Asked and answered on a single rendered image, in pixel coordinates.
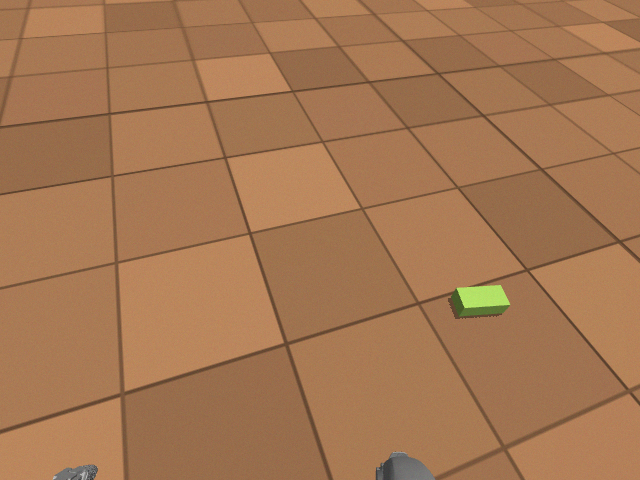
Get carton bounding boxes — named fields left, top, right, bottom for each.
left=451, top=285, right=510, bottom=316

